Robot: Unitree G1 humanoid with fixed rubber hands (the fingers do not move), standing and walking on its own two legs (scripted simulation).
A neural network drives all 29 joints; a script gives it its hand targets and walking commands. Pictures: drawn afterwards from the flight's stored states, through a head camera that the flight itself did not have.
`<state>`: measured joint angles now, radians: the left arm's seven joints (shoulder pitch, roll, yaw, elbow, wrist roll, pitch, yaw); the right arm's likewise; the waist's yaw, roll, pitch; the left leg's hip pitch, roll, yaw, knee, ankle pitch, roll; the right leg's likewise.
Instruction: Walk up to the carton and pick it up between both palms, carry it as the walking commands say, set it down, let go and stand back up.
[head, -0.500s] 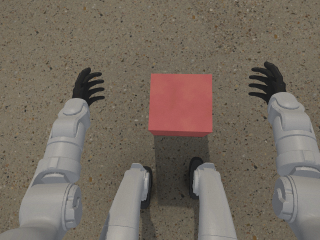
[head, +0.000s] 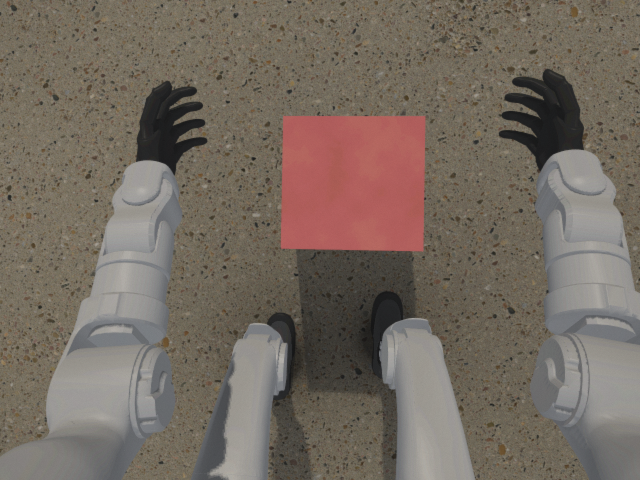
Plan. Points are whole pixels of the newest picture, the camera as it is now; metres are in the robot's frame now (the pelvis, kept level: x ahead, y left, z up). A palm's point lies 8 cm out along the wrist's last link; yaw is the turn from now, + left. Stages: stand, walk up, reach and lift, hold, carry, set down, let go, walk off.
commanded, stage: reach and lift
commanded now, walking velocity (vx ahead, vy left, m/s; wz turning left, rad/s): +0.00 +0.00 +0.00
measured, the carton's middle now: (350, 192) +0.47 -0.04 -0.51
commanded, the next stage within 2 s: none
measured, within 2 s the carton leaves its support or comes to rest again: neither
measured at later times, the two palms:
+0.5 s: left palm (213, 176) +0.47 +0.18 -0.28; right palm (496, 175) +0.46 -0.25 -0.28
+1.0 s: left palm (237, 194) +0.46 +0.18 -0.42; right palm (458, 192) +0.45 -0.24 -0.42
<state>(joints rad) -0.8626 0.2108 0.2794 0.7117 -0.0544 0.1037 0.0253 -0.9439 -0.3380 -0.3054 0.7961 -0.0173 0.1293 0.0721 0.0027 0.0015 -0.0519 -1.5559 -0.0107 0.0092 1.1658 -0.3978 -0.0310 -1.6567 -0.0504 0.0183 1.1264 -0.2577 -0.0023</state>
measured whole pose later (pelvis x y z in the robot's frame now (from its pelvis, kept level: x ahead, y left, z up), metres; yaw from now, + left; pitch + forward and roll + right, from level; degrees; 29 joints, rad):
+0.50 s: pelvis -0.05 +0.01 -0.14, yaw +0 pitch +40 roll +3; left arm -1.13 0.27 0.20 0.71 -0.16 0.19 0.13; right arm -1.20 -0.46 -0.22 0.85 0.12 0.16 0.01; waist 0.00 0.03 0.22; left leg -1.93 -0.02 0.01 1.77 -0.54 -0.03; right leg -2.03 -0.05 0.04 1.68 -0.36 0.01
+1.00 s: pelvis -0.07 +0.01 -0.25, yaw +0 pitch +29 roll +3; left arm -1.36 0.34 0.14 1.01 -0.24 0.11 0.13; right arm -1.41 -0.50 -0.08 1.11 0.25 0.10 -0.07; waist -0.01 0.02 0.51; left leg -2.05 -0.03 -0.01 2.14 -0.60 -0.05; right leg -2.18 -0.04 0.05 2.05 -0.38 -0.01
